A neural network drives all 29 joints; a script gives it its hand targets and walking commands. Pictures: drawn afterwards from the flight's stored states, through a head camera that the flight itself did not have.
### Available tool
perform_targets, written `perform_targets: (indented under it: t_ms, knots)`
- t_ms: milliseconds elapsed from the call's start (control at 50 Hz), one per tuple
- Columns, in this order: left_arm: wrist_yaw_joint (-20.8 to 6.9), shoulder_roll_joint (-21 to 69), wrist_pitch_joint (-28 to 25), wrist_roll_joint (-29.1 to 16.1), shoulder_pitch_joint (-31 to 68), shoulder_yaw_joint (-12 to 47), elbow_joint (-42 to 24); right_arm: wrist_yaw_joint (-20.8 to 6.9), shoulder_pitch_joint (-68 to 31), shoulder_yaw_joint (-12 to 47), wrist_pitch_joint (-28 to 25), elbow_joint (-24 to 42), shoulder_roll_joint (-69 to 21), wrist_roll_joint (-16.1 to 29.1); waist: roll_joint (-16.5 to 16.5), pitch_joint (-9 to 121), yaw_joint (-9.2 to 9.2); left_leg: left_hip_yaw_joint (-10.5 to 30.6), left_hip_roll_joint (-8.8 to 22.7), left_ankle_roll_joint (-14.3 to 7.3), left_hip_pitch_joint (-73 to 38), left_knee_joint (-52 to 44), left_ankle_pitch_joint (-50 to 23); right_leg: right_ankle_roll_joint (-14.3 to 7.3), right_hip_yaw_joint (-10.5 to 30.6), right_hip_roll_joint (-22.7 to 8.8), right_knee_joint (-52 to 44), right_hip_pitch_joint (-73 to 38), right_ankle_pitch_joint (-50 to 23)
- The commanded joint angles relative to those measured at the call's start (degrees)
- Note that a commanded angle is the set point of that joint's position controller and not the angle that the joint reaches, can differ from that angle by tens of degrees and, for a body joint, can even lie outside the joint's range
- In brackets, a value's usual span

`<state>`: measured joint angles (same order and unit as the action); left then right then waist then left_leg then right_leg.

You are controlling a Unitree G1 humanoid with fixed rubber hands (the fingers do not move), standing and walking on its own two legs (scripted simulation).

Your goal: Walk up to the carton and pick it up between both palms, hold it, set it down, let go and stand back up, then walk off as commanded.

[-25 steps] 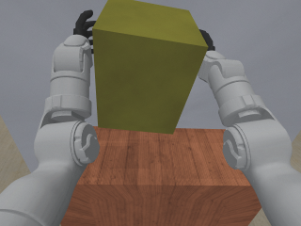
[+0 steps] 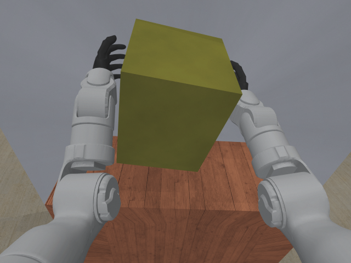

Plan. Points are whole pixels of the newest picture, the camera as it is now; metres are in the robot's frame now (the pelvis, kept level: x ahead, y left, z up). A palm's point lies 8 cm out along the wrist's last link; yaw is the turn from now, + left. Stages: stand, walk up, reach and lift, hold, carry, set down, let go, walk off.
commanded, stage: set down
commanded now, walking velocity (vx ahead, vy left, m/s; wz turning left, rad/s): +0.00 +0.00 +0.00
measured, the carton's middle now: (169, 101) +0.41 +0.01 +0.22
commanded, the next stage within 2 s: none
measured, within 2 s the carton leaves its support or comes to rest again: neither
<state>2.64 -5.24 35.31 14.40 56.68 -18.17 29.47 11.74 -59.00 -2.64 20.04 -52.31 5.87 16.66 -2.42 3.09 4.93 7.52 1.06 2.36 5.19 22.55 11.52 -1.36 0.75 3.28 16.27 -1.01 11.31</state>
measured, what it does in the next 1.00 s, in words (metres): stands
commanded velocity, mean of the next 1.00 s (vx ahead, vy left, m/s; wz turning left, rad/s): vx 0.00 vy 0.00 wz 0.00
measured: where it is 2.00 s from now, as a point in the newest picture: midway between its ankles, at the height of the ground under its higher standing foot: outside the picture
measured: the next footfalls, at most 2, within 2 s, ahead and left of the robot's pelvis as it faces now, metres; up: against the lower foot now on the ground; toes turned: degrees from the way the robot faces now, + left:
none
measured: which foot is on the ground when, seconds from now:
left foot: down 0.00-1.00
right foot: down 0.00-1.00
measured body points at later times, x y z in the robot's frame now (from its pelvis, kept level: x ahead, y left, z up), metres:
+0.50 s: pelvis +0.00 -0.01 +0.00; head -0.05 +0.02 +0.45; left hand +0.42 +0.14 +0.26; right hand +0.41 -0.15 +0.22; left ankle +0.02 +0.14 -0.75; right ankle -0.02 -0.11 -0.75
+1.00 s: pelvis +0.00 -0.01 +0.00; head -0.03 +0.01 +0.45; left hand +0.43 +0.13 +0.21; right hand +0.42 -0.16 +0.18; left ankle +0.02 +0.14 -0.75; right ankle -0.02 -0.10 -0.75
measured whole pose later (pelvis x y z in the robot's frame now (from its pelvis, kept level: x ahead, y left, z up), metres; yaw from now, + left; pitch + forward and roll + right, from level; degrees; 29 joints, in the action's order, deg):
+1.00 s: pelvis +0.00 -0.01 +0.00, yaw -1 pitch -3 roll +0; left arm 6.3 -0.5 21.5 15.1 52.6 -20.7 39.2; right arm 6.3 -56.2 -13.0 8.3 -61.9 4.0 3.5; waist -1.9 1.8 1.7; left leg 5.8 1.8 3.1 6.7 19.3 9.5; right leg -2.1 0.2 3.1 17.5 2.8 11.3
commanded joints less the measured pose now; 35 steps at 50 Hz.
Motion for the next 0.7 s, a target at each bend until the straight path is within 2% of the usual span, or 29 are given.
perform_targets:
  t_ms: [0,60,80,120,140,160,180,200,220,260,280,340,360,380,400,420,440,460,480,500,520,540,560,580,600,620,640,660,680]
  knots:
    - [-7.1,35.4,-2.9,-6.6,38.7,17.4,1.3,-5.8,-57.1,9.4,-5.5,19.1,-32.3,2.0,5.1,25.7,-1.38,-6.5,-3.3,0.1,-9.4,-1.5,-16.3,4.8,-3.4,0.9,-0.9,-0.9,-15.8]
    - [-7.3,34.7,-3.7,-5.7,38.5,15.8,1.4,-6.0,-53.5,7.3,-5.5,14.9,-31.6,0.4,5.3,23.2,-1.21,-6.8,-3.0,0.1,-9.4,-2.2,-15.2,4.7,-3.7,0.8,-1.2,0.4,-13.4]
    - [-7.3,36.1,-3.8,-6.5,37.9,18.1,2.7,-6.1,-55.2,6.4,-6.1,16.5,-30.6,-0.3,6.2,23.6,0.49,-6.5,-3.3,0.5,-10.3,-2.1,-15.2,4.8,-3.9,0.8,-1.5,1.0,-13.4]
    - [-7.3,34.9,-4.7,-5.7,37.7,15.6,2.1,-6.5,-50.9,5.4,-6.2,11.6,-31.5,-0.6,5.9,21.6,-0.84,-7.0,-3.4,0.3,-9.5,-2.1,-15.9,4.6,-3.2,0.7,-1.6,0.7,-13.8]
    - [-7.5,34.4,-4.8,-5.2,38.2,13.6,5.4,-6.5,-50.3,3.9,-6.0,9.2,-31.5,-1.8,4.2,19.3,-0.19,-7.0,-3.3,0.3,-8.6,-2.7,-15.3,4.9,-3.4,0.7,-1.9,1.3,-13.7]
    - [-7.3,35.1,-4.9,-6.4,36.9,15.5,1.9,-6.6,-51.4,6.1,-6.8,13.0,-31.7,-0.4,4.9,25.0,-0.71,-6.7,-3.0,0.5,-10.6,-1.7,-19.1,5.0,-3.6,0.7,-0.8,-0.7,-19.0]
    - [-7.2,35.0,-5.0,-5.7,35.6,14.6,7.1,-6.9,-55.0,5.1,-7.4,14.2,-29.5,-1.4,3.7,23.6,0.03,-6.8,-3.0,0.6,-11.2,-1.8,-18.3,5.1,-3.9,1.2,-1.5,0.2,-16.4]
    - [-6.9,37.0,-5.2,-6.0,34.8,16.7,4.9,-6.8,-56.1,6.5,-8.4,17.9,-30.2,-1.7,4.2,25.9,0.12,-6.7,-3.2,1.0,-11.7,-1.1,-20.6,4.8,-4.3,1.3,-0.8,-0.7,-18.6]
    - [-6.8,36.8,-5.6,-6.7,34.5,16.1,7.6,-6.9,-57.0,5.4,-8.8,16.3,-30.6,-1.9,3.0,24.7,0.29,-6.8,-3.3,0.8,-10.9,-1.5,-19.2,4.7,-4.5,1.4,-1.6,-1.3,-17.1]
    - [-6.9,35.9,-6.1,-6.3,35.4,14.8,7.5,-7.2,-56.7,6.1,-9.0,16.3,-31.3,-2.2,3.4,24.6,-1.24,-7.2,-3.5,-0.1,-10.5,-2.1,-16.6,5.1,-3.9,0.7,-2.0,0.4,-16.1]
    - [-6.0,37.2,-7.2,-7.3,39.3,16.7,4.2,-7.5,-55.4,4.4,-9.0,13.5,-31.7,-2.1,4.6,24.0,0.55,-6.8,-3.0,1.0,-11.0,-1.8,-17.1,4.7,-4.9,1.2,-1.3,1.8,-14.5]
    - [-5.5,38.5,-8.7,-7.5,40.3,17.9,2.2,-8.6,-54.4,5.1,-10.4,13.2,-32.0,-2.4,5.9,28.3,-0.69,-6.9,-2.5,1.4,-13.9,-0.9,-21.7,4.0,-5.5,1.8,-1.0,1.9,-16.3]
    - [-4.9,39.0,-9.1,-7.2,39.7,18.1,4.7,-8.9,-56.0,4.2,-10.8,14.4,-30.8,-3.3,5.6,29.7,-0.39,-6.6,-2.0,1.8,-15.0,-0.7,-20.8,4.0,-5.1,1.6,-0.9,2.4,-15.8]
    - [-5.0,37.9,-8.9,-7.3,36.5,17.6,5.0,-8.5,-57.3,5.4,-11.3,16.3,-31.3,-3.0,3.8,29.3,-2.11,-6.9,-2.5,1.0,-13.1,-0.6,-22.2,4.4,-4.5,1.1,-1.0,-0.4,-20.6]
    - [-4.9,37.8,-9.0,-6.7,37.4,18.0,4.8,-8.6,-55.6,5.5,-10.9,14.5,-31.2,-2.8,4.3,28.4,-0.98,-6.6,-2.9,1.1,-12.2,-0.7,-21.3,4.7,-4.5,1.2,-0.7,-0.5,-20.4]
    - [-5.3,37.0,-8.7,-6.4,36.4,16.6,5.5,-8.3,-54.2,5.6,-10.6,13.6,-32.4,-3.2,2.8,26.8,-1.20,-7.1,-3.1,0.5,-10.9,-1.3,-19.1,5.1,-3.9,0.6,-1.0,-1.6,-20.1]
    - [-5.2,37.2,-8.7,-5.8,36.2,16.4,4.7,-8.5,-50.4,4.8,-10.4,10.1,-32.0,-3.5,4.5,25.7,-0.27,-6.8,-3.2,0.9,-11.1,-1.0,-19.6,4.7,-4.3,0.6,-0.7,-1.0,-20.0]
    - [-4.9,38.3,-9.8,-6.5,39.3,18.1,0.1,-8.8,-52.2,5.4,-11.1,12.6,-33.0,-2.7,5.4,29.5,-1.08,-7.2,-3.3,1.1,-12.1,-1.0,-20.1,4.5,-4.2,0.8,-0.6,-1.4,-20.5]
    - [-4.7,37.3,-10.2,-5.6,38.9,16.3,3.8,-9.3,-52.2,3.5,-10.9,9.5,-32.3,-4.3,5.5,26.3,-1.10,-7.1,-3.6,0.8,-9.4,-2.2,-16.3,4.8,-4.4,0.2,-0.5,-0.2,-17.5]
    - [-5.0,36.2,-9.4,-4.6,34.4,14.8,5.9,-9.3,-51.5,3.9,-11.0,9.3,-31.4,-4.0,5.1,24.9,-2.42,-7.7,-3.7,0.4,-8.9,-2.1,-17.2,4.9,-4.1,0.3,-1.1,-0.6,-17.8]
    - [-5.1,36.8,-9.6,-5.2,35.1,15.7,4.9,-9.2,-51.8,3.9,-11.0,10.6,-32.1,-4.1,3.7,24.7,-1.86,-7.6,-3.6,0.5,-8.8,-1.9,-16.7,5.2,-4.0,0.6,-0.7,-0.9,-18.8]
    - [-5.1,36.5,-9.2,-4.9,32.5,15.1,7.2,-9.3,-50.5,4.1,-11.4,11.4,-31.2,-4.9,4.3,23.4,-2.00,-7.7,-3.5,0.5,-8.4,-2.1,-16.4,5.3,-3.7,0.0,-0.4,-0.9,-20.7]
    - [-4.8,37.3,-9.8,-5.3,33.3,15.5,6.7,-9.5,-52.1,5.1,-11.9,13.4,-32.2,-4.1,3.5,26.9,-1.84,-7.6,-3.4,0.6,-9.6,-1.7,-19.5,5.4,-3.8,0.5,0.2,-1.3,-23.0]
    - [-4.9,35.6,-10.3,-4.7,33.6,13.4,7.2,-10.0,-51.5,5.0,-12.0,11.6,-31.8,-4.3,2.5,26.3,-4.23,-8.0,-3.2,-0.3,-8.6,-2.5,-16.8,5.7,-3.4,0.0,-0.1,-1.8,-21.0]
    - [-4.9,35.8,-10.7,-4.3,34.6,13.2,6.9,-10.1,-50.4,4.0,-12.0,9.5,-32.2,-5.5,2.6,24.9,-2.82,-8.0,-3.0,-0.1,-8.0,-2.7,-16.4,5.6,-3.5,0.0,0.0,-2.0,-20.4]
    - [-4.7,36.5,-10.8,-4.5,35.7,13.8,5.3,-10.2,-51.9,4.1,-12.5,10.8,-32.0,-5.0,3.5,26.9,-3.01,-7.9,-3.0,0.3,-9.0,-2.0,-18.1,5.6,-3.6,0.2,0.2,-1.3,-21.6]
    - [-4.3,38.1,-12.0,-4.9,37.8,15.5,3.6,-10.3,-50.7,2.8,-12.9,9.6,-32.3,-6.8,4.3,29.0,-1.11,-7.5,-3.2,0.8,-10.5,-2.0,-18.2,5.3,-4.2,0.2,0.3,-1.3,-21.3]
    - [-4.6,37.7,-12.7,-5.7,37.0,15.4,3.8,-10.5,-51.8,3.3,-13.6,11.3,-33.6,-6.5,3.3,28.9,-2.86,-8.1,-3.3,0.1,-9.2,-1.9,-17.3,5.4,-3.5,-0.1,-0.2,-2.0,-21.2]
    - [-4.1,38.7,-13.3,-5.7,37.8,16.7,5.4,-10.6,-51.7,0.5,-13.8,8.6,-32.4,-7.8,4.7,28.3,-0.71,-7.6,-3.0,0.9,-9.7,-2.0,-16.5,5.1,-4.2,-0.3,0.3,-0.5,-20.1]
